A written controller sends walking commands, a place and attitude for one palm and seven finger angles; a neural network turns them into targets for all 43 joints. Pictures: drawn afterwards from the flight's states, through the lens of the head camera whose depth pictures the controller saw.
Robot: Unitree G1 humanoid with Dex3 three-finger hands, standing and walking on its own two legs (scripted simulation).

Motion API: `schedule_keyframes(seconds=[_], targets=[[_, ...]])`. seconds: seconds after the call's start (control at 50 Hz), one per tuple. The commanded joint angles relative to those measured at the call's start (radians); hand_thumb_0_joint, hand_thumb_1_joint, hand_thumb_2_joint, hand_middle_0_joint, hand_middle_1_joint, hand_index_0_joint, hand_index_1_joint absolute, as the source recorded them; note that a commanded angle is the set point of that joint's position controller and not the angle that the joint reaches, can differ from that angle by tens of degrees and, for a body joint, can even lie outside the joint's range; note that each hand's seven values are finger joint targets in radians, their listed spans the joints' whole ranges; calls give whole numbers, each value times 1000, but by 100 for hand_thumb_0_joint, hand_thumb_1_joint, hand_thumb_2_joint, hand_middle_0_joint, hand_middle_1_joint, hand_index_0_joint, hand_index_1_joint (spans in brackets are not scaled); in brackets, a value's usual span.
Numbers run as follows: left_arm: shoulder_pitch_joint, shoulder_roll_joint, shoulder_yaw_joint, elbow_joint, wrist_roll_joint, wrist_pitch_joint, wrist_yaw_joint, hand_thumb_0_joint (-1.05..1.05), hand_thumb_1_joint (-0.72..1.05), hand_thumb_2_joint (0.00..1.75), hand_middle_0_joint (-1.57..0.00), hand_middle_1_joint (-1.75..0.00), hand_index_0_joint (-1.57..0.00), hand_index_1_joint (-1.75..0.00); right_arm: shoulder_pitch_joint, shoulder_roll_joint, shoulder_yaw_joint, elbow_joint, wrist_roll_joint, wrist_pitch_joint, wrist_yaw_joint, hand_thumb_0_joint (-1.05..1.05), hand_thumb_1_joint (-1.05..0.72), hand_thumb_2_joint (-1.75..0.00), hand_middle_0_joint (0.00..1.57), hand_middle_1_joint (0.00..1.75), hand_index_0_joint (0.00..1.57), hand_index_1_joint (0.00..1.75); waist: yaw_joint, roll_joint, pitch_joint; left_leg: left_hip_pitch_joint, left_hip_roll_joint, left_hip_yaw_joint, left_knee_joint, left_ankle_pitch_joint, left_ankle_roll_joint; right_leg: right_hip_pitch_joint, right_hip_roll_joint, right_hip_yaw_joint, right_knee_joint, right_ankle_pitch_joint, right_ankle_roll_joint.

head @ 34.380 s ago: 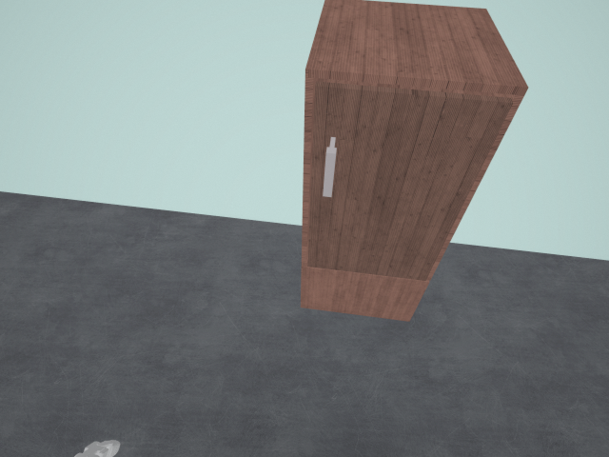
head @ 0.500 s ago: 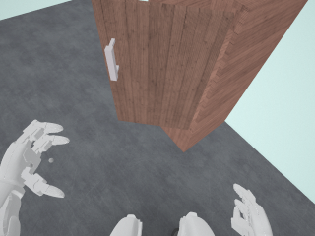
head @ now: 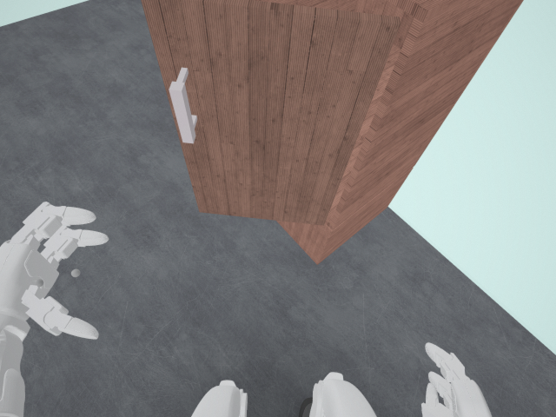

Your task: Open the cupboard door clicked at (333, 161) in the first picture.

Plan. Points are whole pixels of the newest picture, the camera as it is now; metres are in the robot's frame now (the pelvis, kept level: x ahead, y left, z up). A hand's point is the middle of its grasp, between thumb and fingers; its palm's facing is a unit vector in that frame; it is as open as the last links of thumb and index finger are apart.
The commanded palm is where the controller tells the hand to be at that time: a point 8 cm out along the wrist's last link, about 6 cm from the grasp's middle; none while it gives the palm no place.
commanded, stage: raise the hand with hooked fingers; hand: left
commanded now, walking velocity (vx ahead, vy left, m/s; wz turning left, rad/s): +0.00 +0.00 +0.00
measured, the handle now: (186, 106) +0.60 +0.20 +0.03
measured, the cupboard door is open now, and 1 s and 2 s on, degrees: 45 45 45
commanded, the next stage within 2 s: move the hooked fingers beside the handle in 0.16 s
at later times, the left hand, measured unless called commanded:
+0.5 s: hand (91, 253) +0.31 +0.26 +0.04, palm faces -0.05 -1.00 -0.04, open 14.0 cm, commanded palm +0.30 +0.31 +0.04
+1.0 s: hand (118, 190) +0.41 +0.26 +0.04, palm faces -0.04 -1.00 -0.03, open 14.0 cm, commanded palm +0.40 +0.31 +0.04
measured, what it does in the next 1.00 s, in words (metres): stands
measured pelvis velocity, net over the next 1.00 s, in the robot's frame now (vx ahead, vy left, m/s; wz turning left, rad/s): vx -0.01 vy -0.01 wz -0.02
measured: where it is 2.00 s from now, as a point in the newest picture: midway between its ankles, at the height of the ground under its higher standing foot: outside the picture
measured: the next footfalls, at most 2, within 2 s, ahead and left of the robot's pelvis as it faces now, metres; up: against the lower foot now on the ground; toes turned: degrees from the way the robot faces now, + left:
none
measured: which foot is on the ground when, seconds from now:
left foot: down 0.00-1.00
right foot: down 0.00-1.00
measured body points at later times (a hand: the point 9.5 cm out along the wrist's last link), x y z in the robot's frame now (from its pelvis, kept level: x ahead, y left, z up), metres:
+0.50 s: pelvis -0.01 -0.01 -0.01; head +0.09 +0.01 +0.43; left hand +0.31 +0.32 +0.05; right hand +0.16 -0.26 -0.09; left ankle -0.02 +0.09 -0.66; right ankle +0.04 -0.12 -0.66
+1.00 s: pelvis -0.01 -0.01 -0.01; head +0.12 +0.01 +0.42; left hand +0.41 +0.31 +0.04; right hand +0.07 -0.29 -0.11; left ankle -0.02 +0.08 -0.66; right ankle +0.04 -0.12 -0.66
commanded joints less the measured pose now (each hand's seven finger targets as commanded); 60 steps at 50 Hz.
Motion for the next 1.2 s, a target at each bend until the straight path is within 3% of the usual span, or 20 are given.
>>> schedule_keyframes(seconds=[0.0,0.24,0.28,0.32,0.36,0.42,0.52,0.54,0.58,0.64,0.78,0.84,0.88,0.94,1.0,1.04,1.06,1.12,1.14,1.18], targets=[[-136,256,103,-191,-31,-71,-2,0,-50,30,-30,-120,-30,-120,13,-157,-66,-125,8,-51,-13,0,-90,-90,20,30,20,30,10,103,-306,122,-12,-66,-175,467,-49,272,44,56,-69,192,-23],[-142,247,92,-179,-28,-66,-14,0,-50,30,-30,-120,-30,-120,1,-149,-60,-128,12,-47,-17,0,-90,-90,20,30,20,30,13,104,-310,112,-14,-61,-173,442,-42,284,40,63,-73,195,-20],[-235,230,63,-177,-23,-70,-5,0,-50,30,-30,-120,-30,-120,-2,-149,-57,-114,12,-48,-21,0,-90,-90,20,30,20,30,-7,109,-290,106,-14,-64,-170,408,-41,254,38,59,-71,175,-18],[-299,268,88,-129,-15,-69,-3,0,-50,30,-30,-120,-30,-120,10,-156,-56,-97,11,-45,-30,0,-90,-90,20,30,20,30,-13,87,-290,85,-12,-64,-159,390,-40,248,41,66,-65,165,-20],[-335,228,41,-104,-3,-65,-6,0,-50,30,-30,-120,-30,-120,6,-152,-54,-100,13,-45,-33,0,-90,-90,20,30,20,30,-19,102,-286,81,-14,-62,-164,356,-38,230,36,67,-69,137,-18],[-420,269,47,-81,18,-60,-6,0,-50,30,-30,-120,-30,-120,17,-156,-53,-86,13,-40,-40,0,-90,-90,20,30,20,30,-15,137,-322,102,-12,-64,-162,384,-40,228,33,72,-63,153,-23],[-511,304,69,19,35,-44,11,0,-50,30,-30,-120,-30,-120,34,-158,-49,-74,12,-21,-39,0,-90,-90,20,30,20,30,-20,75,-344,59,-11,-56,-153,374,-34,254,34,83,-63,171,-17],[-524,336,97,50,40,-44,18,0,-50,30,-30,-120,-30,-120,37,-160,-50,-68,12,-15,-40,0,-90,-90,20,30,20,30,-14,76,-344,43,-11,-55,-154,357,-34,260,31,87,-63,162,-16],[-544,323,83,81,50,-45,22,0,-50,30,-30,-120,-30,-120,41,-158,-49,-72,13,-6,-35,0,-90,-90,20,30,20,30,-14,79,-349,35,-13,-48,-157,354,-30,268,29,90,-64,167,-16],[-584,370,113,122,62,-56,22,0,-50,30,-30,-120,-30,-120,63,-162,-51,-67,11,11,-31,0,-90,-90,20,30,20,30,-10,90,-382,43,-9,-47,-153,400,-30,287,32,94,-56,213,-17],[-697,388,111,226,79,-72,13,0,-50,30,-30,-120,-30,-120,102,-170,-55,-43,8,48,-24,0,-90,-90,20,30,20,30,-37,71,-392,20,-6,-40,-141,399,-22,274,35,101,-56,235,-11],[-774,426,126,281,92,-85,9,0,-50,30,-30,-120,-30,-120,121,-176,-57,-27,6,65,-25,0,-90,-90,20,30,20,30,-45,83,-394,14,-5,-40,-134,396,-20,263,38,107,-54,235,-12],[-819,411,101,302,105,-94,9,0,-50,30,-30,-120,-30,-120,130,-174,-57,-20,5,75,-23,0,-90,-90,20,30,20,30,-55,103,-402,26,-5,-41,-133,396,-18,241,38,105,-53,228,-12],[-890,494,154,359,115,-107,3,0,-50,30,-30,-120,-30,-120,151,-183,-57,-3,0,94,-27,0,-90,-90,20,30,20,30,-56,104,-437,16,-3,-40,-113,415,-17,255,42,112,-41,254,-13],[-950,493,134,394,126,-114,-6,0,-50,30,-30,-120,-30,-120,158,-180,-51,-6,-2,112,-24,0,-90,-90,20,30,20,30,-66,129,-445,21,-2,-45,-104,456,-17,240,47,106,-25,280,-18],[-958,532,157,444,140,-111,-9,0,-50,30,-30,-120,-30,-120,171,-186,-51,3,-5,128,-21,0,-90,-90,20,30,20,30,-64,125,-456,22,1,-48,-97,462,-17,237,48,107,-24,285,-14],[-985,507,131,449,144,-110,-11,0,-50,30,-30,-120,-30,-120,171,-183,-50,4,-5,134,-19,0,-90,-90,20,30,20,30,-76,139,-449,23,2,-48,-96,459,-16,220,47,105,-26,281,-12],[-1034,520,127,461,151,-111,-15,0,-50,30,-30,-120,-30,-120,190,-190,-51,10,-9,151,-16,0,-90,-90,20,30,20,30,-83,163,-486,75,9,-61,-90,510,-21,181,52,95,-19,284,-12],[-1029,545,147,492,156,-107,-11,0,-50,30,-30,-120,-30,-120,194,-194,-51,12,-9,158,-17,0,-90,-90,20,30,20,30,-87,138,-471,58,10,-64,-86,509,-20,182,52,94,-19,288,-11],[-1066,532,122,511,168,-100,-6,0,-50,30,-30,-120,-30,-120,195,-193,-47,12,-10,169,-14,0,-90,-90,20,30,20,30,-101,146,-450,36,9,-63,-82,479,-16,160,51,94,-20,270,-8]])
